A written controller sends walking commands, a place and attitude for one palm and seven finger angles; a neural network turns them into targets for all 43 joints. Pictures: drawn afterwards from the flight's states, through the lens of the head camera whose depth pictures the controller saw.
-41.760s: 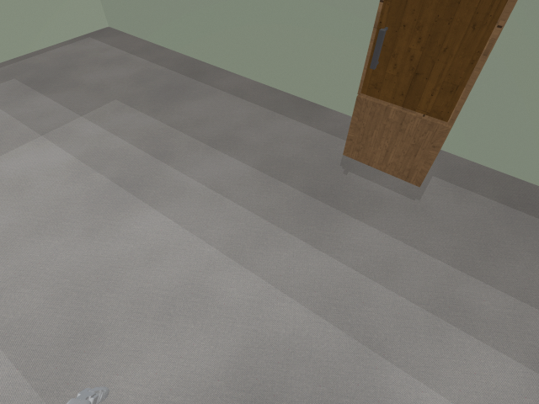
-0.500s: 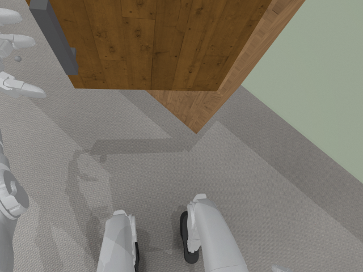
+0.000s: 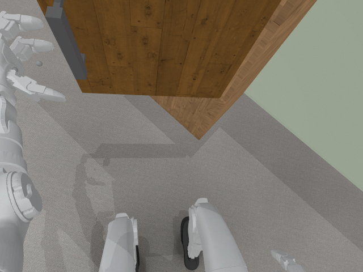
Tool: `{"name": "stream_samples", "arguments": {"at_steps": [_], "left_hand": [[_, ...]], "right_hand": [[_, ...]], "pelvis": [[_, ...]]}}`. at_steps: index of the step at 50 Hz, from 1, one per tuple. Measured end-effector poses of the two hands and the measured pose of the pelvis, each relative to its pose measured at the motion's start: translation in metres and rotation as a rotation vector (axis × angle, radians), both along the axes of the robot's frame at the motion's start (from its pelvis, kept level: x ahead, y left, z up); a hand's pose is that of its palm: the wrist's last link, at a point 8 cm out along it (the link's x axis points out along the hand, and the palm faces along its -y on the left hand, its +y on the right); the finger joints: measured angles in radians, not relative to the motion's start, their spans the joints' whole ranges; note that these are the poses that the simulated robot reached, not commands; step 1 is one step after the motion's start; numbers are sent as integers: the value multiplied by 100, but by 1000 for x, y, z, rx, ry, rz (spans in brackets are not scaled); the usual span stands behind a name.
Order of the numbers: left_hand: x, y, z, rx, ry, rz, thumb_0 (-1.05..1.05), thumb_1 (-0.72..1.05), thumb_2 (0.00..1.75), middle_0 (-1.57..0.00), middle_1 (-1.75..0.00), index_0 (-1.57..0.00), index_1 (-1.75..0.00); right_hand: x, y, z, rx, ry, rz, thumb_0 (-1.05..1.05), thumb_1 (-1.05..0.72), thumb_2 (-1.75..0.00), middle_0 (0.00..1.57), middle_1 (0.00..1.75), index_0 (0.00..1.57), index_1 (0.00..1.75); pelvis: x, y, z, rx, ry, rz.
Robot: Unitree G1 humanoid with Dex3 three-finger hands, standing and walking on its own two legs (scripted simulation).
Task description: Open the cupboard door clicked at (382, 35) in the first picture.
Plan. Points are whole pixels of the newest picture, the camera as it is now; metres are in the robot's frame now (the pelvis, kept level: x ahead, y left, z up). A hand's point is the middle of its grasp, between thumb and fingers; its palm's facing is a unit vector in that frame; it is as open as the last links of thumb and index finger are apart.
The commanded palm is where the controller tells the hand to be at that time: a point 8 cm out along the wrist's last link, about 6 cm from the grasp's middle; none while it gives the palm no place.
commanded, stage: move the hooked fingers beside the handle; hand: left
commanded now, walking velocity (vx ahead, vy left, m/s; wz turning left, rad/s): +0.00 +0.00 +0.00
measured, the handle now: (71, 41) +0.57 +0.18 +0.05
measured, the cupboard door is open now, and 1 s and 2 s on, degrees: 45 45 45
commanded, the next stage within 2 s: slide the fingers in behind the handle in 0.08 s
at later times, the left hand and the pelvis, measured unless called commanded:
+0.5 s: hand (46, 64) +0.52 +0.22 +0.05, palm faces -0.05 -1.00 -0.02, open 14.0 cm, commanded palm +0.50 +0.26 +0.05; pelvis +0.00 -0.01 +0.00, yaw +0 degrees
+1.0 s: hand (68, 65) +0.52 +0.19 +0.05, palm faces -0.06 -1.00 -0.02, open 14.0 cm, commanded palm +0.49 +0.22 +0.05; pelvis +0.00 +0.00 +0.01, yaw +1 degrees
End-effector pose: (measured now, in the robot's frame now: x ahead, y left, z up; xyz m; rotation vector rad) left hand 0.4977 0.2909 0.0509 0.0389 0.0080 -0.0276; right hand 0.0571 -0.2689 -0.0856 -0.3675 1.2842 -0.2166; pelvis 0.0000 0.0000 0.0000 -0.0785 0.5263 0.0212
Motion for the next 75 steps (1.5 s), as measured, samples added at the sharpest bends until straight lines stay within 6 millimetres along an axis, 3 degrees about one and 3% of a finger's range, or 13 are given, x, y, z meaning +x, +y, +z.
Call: {"name": "stream_samples", "arguments": {"at_steps": [8,16,26,39,49,75], "left_hand": [[1,1,3,18,18,-9,-1,-50,30,-30,-120,-30,-120],[-2,0,3,-3,30,-6,-1,-50,30,-30,-120,-30,-120],[0,-13,-2,-19,19,-26,-1,-50,30,-30,-120,-30,-120],[-2,-25,2,-14,7,-20,-1,-50,30,-30,-120,-30,-120],[0,-47,-2,-23,25,-33,-1,-50,30,-30,-120,-30,-120],[-2,-73,-3,-16,10,-17,-1,-50,30,-30,-120,-30,-120]], "right_hand": [[-18,2,-10,37,70,-28,0,-90,-90,20,30,20,30],[-25,-1,-7,34,73,-36,0,-90,-90,21,30,20,30],[-22,-8,-1,2,46,-35,0,-90,-90,20,30,20,30],[-17,6,-2,35,36,-28,0,-90,-90,20,30,20,30],[-16,10,-4,59,42,-34,0,-90,-90,20,30,20,30],[-5,-6,-4,54,20,-32,0,-91,-90,20,30,20,30]], "pelvis": [[0,-4,-1,6,7,-5],[-1,-8,0,8,7,-6],[-3,-6,-1,4,4,-5],[-1,-1,4,6,-7,2],[3,0,7,13,-9,2],[4,-11,8,29,-15,2]]}}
